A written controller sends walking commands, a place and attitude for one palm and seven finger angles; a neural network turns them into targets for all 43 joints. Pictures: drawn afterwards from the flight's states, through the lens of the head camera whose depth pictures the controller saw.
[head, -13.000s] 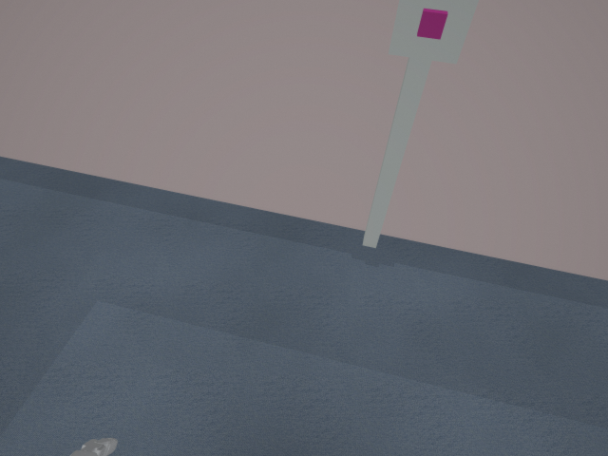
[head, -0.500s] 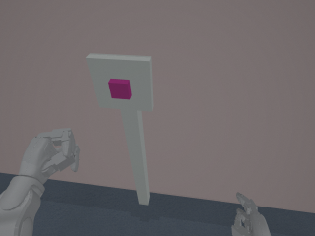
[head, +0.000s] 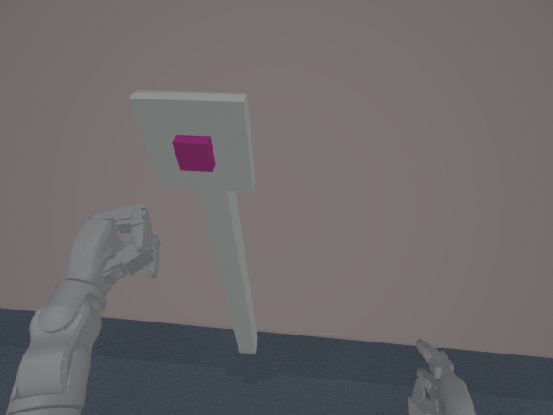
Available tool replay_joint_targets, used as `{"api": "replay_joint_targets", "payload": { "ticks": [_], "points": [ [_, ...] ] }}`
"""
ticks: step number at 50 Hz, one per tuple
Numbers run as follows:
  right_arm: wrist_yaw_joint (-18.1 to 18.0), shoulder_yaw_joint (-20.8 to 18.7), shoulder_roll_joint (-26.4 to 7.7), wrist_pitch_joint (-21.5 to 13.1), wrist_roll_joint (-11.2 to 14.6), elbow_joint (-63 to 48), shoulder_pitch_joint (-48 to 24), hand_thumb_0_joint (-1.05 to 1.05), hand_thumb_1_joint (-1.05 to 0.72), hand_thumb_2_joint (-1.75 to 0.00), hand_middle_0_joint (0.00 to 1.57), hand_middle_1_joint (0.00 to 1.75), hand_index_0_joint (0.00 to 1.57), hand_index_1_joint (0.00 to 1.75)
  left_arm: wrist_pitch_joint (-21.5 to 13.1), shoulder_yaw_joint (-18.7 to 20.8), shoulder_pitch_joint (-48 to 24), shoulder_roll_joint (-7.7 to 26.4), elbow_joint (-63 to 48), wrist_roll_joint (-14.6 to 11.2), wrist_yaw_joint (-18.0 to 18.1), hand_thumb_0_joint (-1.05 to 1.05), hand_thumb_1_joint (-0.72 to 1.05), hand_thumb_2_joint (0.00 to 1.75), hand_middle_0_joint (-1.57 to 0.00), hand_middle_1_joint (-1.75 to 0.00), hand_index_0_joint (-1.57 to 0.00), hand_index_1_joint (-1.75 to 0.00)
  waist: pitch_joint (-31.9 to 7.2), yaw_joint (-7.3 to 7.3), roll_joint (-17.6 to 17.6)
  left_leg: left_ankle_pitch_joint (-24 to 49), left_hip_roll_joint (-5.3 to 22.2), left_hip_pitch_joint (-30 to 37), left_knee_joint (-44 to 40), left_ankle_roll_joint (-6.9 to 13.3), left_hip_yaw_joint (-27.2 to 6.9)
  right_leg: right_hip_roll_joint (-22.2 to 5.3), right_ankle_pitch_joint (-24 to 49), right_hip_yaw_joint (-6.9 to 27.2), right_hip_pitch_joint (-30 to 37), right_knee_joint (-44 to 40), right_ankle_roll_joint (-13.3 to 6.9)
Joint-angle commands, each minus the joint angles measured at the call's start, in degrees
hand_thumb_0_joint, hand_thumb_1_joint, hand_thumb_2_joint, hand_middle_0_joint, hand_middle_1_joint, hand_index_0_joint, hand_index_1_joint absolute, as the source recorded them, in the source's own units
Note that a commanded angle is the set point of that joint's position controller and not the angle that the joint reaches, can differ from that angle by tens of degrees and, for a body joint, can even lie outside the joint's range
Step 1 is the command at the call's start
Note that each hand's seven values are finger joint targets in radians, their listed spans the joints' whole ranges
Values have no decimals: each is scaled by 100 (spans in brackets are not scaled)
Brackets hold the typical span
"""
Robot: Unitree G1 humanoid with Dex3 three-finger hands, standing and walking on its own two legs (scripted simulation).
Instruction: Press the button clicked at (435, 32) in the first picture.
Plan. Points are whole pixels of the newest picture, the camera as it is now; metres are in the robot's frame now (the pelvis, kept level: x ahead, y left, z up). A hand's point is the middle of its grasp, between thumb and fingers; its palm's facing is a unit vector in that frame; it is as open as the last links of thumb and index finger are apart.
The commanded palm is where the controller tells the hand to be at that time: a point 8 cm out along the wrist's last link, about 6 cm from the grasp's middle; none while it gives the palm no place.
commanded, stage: aim a knuckle at the button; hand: left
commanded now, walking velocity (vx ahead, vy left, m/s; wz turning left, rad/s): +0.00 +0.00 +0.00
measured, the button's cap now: (195, 152) +0.48 +0.18 +0.16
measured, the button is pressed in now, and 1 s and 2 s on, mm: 0 0 0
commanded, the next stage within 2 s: press the button with the knuckle in 1.54 s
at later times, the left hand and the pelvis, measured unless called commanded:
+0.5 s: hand (180, 228) +0.33 +0.17 +0.13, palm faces -0.02 -1.00 -0.03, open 3.1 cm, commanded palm +0.31 +0.22 +0.13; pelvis +0.00 +0.01 +0.00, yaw -1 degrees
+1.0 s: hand (202, 206) +0.38 +0.15 +0.13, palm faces -0.02 -1.00 -0.02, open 3.1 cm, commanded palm +0.35 +0.20 +0.13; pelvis +0.00 +0.01 +0.00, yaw -2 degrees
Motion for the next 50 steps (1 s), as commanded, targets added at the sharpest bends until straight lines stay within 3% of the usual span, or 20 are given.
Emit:
{"api": "replay_joint_targets", "payload": {
  "ticks": [1, 4, 5, 12, 14, 15, 18, 20, 22, 25, 29, 31, 34, 35, 38, 40, 43, 44, 46, 50],
  "points": [
    [14, -272, -599, -253, -30, -941, -741, 0, -90, -90, 20, 30, 20, 30, -356, 622, -1496, 1081, -973, -30, 139, 0, 90, 90, -130, -150, -130, -150, -874, 96, -327, 1009, -189, 37, -439, 225, -110, -43, 1054, 363, 359, -590, 180],
    [35, -275, -560, -217, -25, -970, -732, 0, -90, -90, 20, 30, 20, 30, -414, 412, -1709, 883, -1063, 10, 158, 0, 90, 90, -130, -150, -130, -150, -1000, 47, 59, 1116, -196, 188, -419, 193, -75, -34, 1249, 319, 292, -514, 157],
    [32, -275, -575, -211, -17, -950, -710, 0, -90, -90, 20, 30, 20, 30, -432, 366, -1790, 871, -997, 11, 179, 0, 90, 90, -130, -150, -130, -150, -926, 11, -185, 1080, -176, 122, -411, 205, -100, -13, 1182, 319, 276, -540, 158],
    [39, -325, -584, -153, -39, -887, -637, 0, -90, -90, 20, 30, 20, 30, -537, 164, -2195, 736, -815, 144, 322, 0, 90, 90, -130, -150, -130, -150, -1084, -36, -124, 1159, -161, 290, -426, 191, -134, -2, 1259, 270, 174, -466, 122],
    [64, -322, -565, -115, -38, -891, -632, 0, -90, -90, 20, 30, 20, 30, -551, -26, -2224, 527, -762, 188, 386, 0, 90, 90, -130, -150, -130, -150, -1110, -50, -146, 1238, -157, 310, -440, 172, -131, 5, 1335, 238, 164, -430, 116],
    [73, -319, -576, -103, -49, -861, -608, 0, -90, -90, 20, 30, 20, 30, -560, -50, -2265, 508, -697, 186, 424, 0, 90, 90, -130, -150, -130, -150, -1082, -61, -295, 1255, -151, 254, -420, 183, -152, 23, 1348, 241, 176, -433, 116],
    [90, -318, -578, 4, -53, -834, -615, 0, -90, -90, 20, 30, 20, 30, -537, 10, -2444, 598, -499, 282, 538, 0, 90, 90, -130, -150, -130, -150, -1063, -61, -139, 1195, -152, 249, -451, 161, -126, 6, 1290, 262, 140, -434, 101],
    [98, -322, -582, 61, -60, -826, -614, 0, -90, -90, 20, 30, 20, 30, -549, -57, -2631, 544, -358, 311, 616, 0, 90, 90, -130, -150, -130, -150, -990, -80, -365, 1072, -129, 165, -468, 168, -152, 31, 1118, 259, 109, -464, 103],
    [110, -328, -567, 106, -70, -842, -626, 0, -90, -90, 20, 30, 20, 30, -594, -59, -2859, 548, -381, 348, 683, 0, 90, 90, -130, -150, -130, -150, -1145, -74, -118, 1165, -144, 264, -462, 159, -136, 7, 1233, 283, 154, -429, 84],
    [130, -333, -571, 188, -77, -794, -563, 0, -90, -90, 20, 30, 20, 30, -641, -122, -2990, 482, -118, 397, 746, 0, 90, 90, -130, -150, -130, -150, -1226, -115, -281, 1331, -121, 267, -427, 153, -138, 31, 1393, 261, 191, -391, 76],
    [154, -343, -557, 276, -74, -808, -549, 0, -90, -90, 20, 30, 20, 30, -697, -279, -3246, 305, 51, 419, 776, 0, 90, 90, -130, -150, -130, -150, -1262, -139, -142, 1370, -139, 298, -405, 141, -105, 18, 1510, 280, 148, -383, 75],
    [156, -352, -595, 325, -75, -775, -519, 0, -90, -90, 20, 30, 20, 30, -718, -223, -3373, 388, 296, 423, 809, 0, 90, 90, -130, -150, -130, -150, -1192, -149, -404, 1197, -128, 176, -421, 156, -129, 26, 1345, 286, 128, -411, 82],
    [163, -351, -583, 398, -82, -788, -518, 0, -90, -90, 20, 30, 20, 30, -775, -213, -3592, 390, 416, 444, 831, 0, 90, 90, -130, -150, -130, -150, -1278, -142, -236, 1220, -149, 181, -427, 147, -102, 11, 1397, 306, 164, -398, 72],
    [160, -370, -610, 421, -80, -761, -501, 0, -90, -90, 20, 30, 20, 30, -804, -107, -3600, 519, 570, 457, 855, 0, 90, 90, -130, -150, -130, -150, -1263, -138, -370, 1188, -141, 108, -390, 165, -96, 21, 1350, 332, 183, -413, 72],
    [149, -374, -592, 468, -64, -727, -466, 0, -90, -90, 20, 30, 20, 30, -892, -311, -4022, 339, 794, 474, 868, 0, 90, 90, -130, -150, -130, -150, -1187, -221, -191, 1014, -141, 134, -393, 153, -106, 24, 1162, 334, -13, -428, 67],
    [148, -367, -622, 495, -70, -671, -406, 0, -90, -90, 20, 30, 20, 30, -978, -412, -4366, 291, 1019, 479, 906, 0, 90, 90, -130, -150, -130, -150, -1172, -298, -399, 827, -134, 69, -383, 171, -144, 39, 939, 338, -102, -459, 79],
    [135, -388, -647, 544, -81, -645, -360, 0, -90, -90, 20, 30, 20, 30, -1090, -114, -4628, 627, 1295, 523, 969, 0, 90, 90, -130, -150, -130, -150, -1357, -241, -248, 770, -158, 33, -375, 171, -114, 17, 900, 398, -24, -441, 66],
    [148, -384, -628, 546, -80, -675, -365, 0, -90, -90, 20, 30, 20, 30, -1143, -187, -4566, 541, 1304, 544, 965, 0, 90, 90, -130, -150, -130, -150, -1460, -209, -134, 876, -159, 68, -377, 162, -121, 16, 1008, 394, 35, -396, 45],
    [180, -401, -609, 547, -80, -702, -346, 0, -90, -90, 20, 30, 20, 30, -1229, -236, -4455, 431, 1350, 526, 957, 0, 90, 90, -130, -150, -130, -150, -1607, -180, -225, 1008, -156, 95, -349, 173, -105, 19, 1189, 397, 140, -365, 50],
    [226, -434, -656, 588, -83, -734, -288, 0, -90, -90, 20, 30, 20, 30, -1283, 50, -4017, 671, 1553, 501, 927, 0, 90, 90, -130, -150, -130, -150, -1604, -66, -463, 1168, -147, -83, -360, 180, -45, 29, 1480, 402, 365, -343, 56]
  ]
}}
